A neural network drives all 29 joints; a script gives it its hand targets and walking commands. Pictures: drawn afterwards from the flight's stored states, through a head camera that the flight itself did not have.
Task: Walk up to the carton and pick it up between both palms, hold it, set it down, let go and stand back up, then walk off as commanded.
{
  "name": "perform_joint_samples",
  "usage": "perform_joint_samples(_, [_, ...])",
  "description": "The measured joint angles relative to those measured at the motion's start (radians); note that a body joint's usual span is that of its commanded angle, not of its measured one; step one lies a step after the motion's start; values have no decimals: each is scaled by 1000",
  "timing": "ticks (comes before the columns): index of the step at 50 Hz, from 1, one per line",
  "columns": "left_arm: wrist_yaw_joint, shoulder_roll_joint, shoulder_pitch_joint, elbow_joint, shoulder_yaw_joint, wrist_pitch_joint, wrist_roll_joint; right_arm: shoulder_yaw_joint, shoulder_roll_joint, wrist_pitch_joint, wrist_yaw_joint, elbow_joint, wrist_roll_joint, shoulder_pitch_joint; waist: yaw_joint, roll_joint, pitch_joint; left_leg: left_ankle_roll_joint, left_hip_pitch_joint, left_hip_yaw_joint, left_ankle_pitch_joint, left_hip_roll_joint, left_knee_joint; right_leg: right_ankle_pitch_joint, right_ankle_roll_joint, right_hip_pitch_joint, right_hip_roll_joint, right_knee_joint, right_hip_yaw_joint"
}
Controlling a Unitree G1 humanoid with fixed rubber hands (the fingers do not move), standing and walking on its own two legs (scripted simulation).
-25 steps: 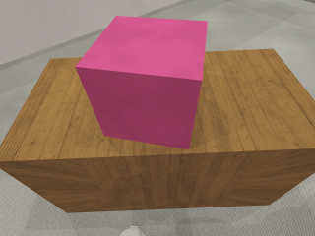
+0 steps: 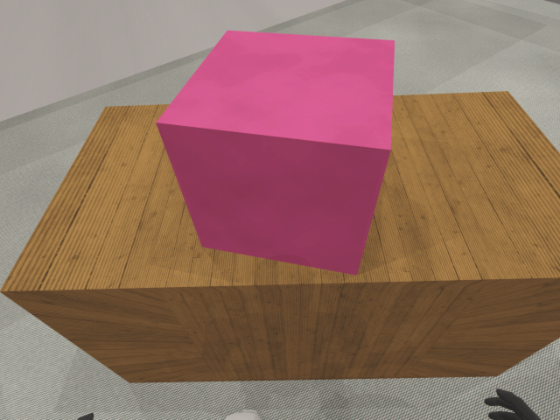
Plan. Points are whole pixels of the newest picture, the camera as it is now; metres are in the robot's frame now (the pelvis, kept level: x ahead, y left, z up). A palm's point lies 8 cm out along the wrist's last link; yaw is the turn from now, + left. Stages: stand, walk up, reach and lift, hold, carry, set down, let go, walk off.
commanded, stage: walk up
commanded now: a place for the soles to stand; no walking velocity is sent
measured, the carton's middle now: (291, 151) +0.55 +0.00 +0.06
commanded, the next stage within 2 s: reach and lift in 1.02 s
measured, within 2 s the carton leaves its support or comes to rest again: neither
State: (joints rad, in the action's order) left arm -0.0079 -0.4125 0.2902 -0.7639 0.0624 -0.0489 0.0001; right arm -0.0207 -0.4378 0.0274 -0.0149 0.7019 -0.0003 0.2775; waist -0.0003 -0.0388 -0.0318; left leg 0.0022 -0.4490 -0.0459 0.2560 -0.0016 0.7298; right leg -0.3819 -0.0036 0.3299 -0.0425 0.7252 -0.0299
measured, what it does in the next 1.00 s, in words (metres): stands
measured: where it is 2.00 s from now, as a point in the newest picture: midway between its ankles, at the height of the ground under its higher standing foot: outside the picture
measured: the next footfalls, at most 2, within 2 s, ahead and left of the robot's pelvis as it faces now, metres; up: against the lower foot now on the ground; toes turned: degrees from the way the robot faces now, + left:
none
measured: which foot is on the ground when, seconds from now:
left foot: down 0.00-1.00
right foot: down 0.00-1.00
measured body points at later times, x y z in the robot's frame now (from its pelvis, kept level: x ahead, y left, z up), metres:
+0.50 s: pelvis +0.00 +0.00 +0.00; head +0.00 +0.02 +0.45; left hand +0.10 +0.32 -0.10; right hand +0.12 -0.32 -0.07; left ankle +0.07 +0.12 -0.71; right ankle +0.00 -0.15 -0.71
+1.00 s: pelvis +0.00 +0.00 +0.00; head +0.01 +0.00 +0.45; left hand +0.11 +0.32 -0.09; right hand +0.13 -0.32 -0.08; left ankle +0.07 +0.12 -0.71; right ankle +0.00 -0.15 -0.71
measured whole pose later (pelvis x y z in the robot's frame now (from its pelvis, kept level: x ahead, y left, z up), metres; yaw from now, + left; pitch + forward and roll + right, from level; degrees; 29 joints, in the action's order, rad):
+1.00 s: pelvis +0.00 +0.00 +0.00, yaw +0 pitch +0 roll -1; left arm -0.01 -0.41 0.26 -0.78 0.06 -0.05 0.00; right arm -0.02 -0.44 0.01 -0.02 0.72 0.00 0.24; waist 0.00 -0.01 -0.02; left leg 0.01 -0.45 -0.05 0.27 0.00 0.73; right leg -0.39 0.00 0.33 -0.04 0.72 -0.03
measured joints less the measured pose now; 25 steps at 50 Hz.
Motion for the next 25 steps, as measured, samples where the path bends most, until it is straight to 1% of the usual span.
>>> perform_joint_samples(11, [0, 0, -28, -5, 0, 0, 0, 5, 0, -1, 0, 8, 0, -8, 0, 54, 37, 3, 0, 0, 11, -3, 0, -1, 0, 0, -3, -1, 0])
perform_joint_samples(25, [0, 0, -28, -15, 0, 0, 0, 5, 0, -2, 0, 17, 0, -12, 0, 53, 28, 3, -2, 0, 12, -5, 0, 0, 0, 0, -5, -4, 0])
